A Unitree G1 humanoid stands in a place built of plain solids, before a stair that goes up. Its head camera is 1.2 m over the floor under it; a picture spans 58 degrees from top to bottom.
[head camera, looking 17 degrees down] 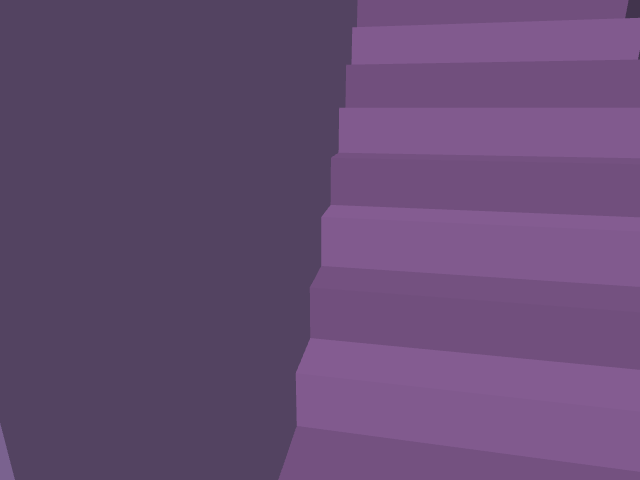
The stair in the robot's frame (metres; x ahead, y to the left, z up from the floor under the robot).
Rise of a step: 0.20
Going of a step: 0.22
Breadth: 1.37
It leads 11 degrees to the right of straight ahead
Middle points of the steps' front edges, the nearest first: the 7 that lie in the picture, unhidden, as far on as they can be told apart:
1.05 -0.60 0.40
1.27 -0.64 0.60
1.49 -0.68 0.80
1.70 -0.72 1.00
1.92 -0.76 1.20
2.14 -0.80 1.40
2.35 -0.84 1.60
